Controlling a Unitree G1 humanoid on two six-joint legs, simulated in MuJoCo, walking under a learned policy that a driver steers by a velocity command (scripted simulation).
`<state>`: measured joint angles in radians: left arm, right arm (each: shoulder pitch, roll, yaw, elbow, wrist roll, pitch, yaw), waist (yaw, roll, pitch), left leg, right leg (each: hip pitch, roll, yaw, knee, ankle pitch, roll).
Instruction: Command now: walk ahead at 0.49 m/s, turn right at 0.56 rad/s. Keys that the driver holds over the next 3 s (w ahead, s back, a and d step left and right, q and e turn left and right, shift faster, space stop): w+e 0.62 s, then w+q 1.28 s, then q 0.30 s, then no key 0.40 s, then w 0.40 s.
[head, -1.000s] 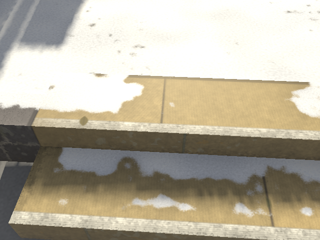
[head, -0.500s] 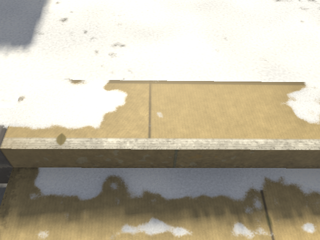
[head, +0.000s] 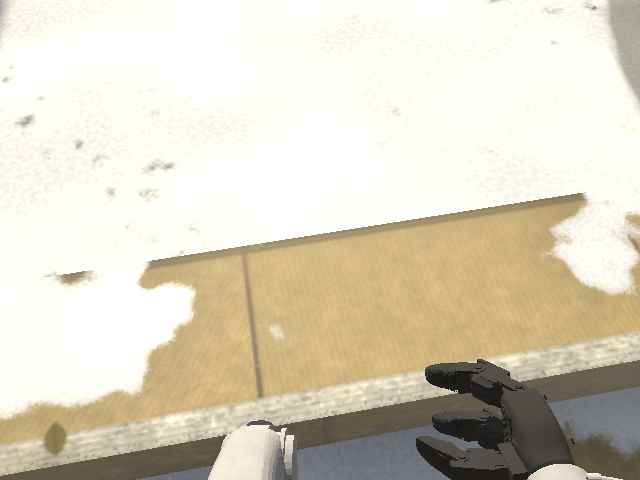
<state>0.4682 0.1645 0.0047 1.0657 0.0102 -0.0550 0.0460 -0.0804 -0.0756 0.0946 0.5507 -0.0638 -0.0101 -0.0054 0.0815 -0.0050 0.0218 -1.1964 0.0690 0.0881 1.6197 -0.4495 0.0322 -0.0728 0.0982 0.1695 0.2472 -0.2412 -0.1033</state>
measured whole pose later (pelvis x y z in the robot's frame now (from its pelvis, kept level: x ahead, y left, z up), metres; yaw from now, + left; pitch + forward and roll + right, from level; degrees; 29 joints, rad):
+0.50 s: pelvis +0.28 +0.01 +0.12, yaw -17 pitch +6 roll +2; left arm 0.08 0.20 0.00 0.81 0.02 -0.05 -0.08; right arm 0.48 -0.10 0.05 1.06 -0.14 -0.11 0.05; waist -0.09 -0.04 -0.11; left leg -0.07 0.00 0.31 0.34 -0.37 0.02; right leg -1.24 0.00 0.12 1.81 -0.17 -0.20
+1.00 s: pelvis +0.59 -0.15 +0.25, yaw -18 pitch +2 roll -4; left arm 0.44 0.17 -0.01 1.15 0.09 -0.08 -0.01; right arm 0.11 -0.22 0.00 0.90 -0.05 -0.11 0.11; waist 0.03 0.06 -0.05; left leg -0.99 0.07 -0.09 1.61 -0.11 0.17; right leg -0.25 0.04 -0.20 0.55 -0.34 -0.05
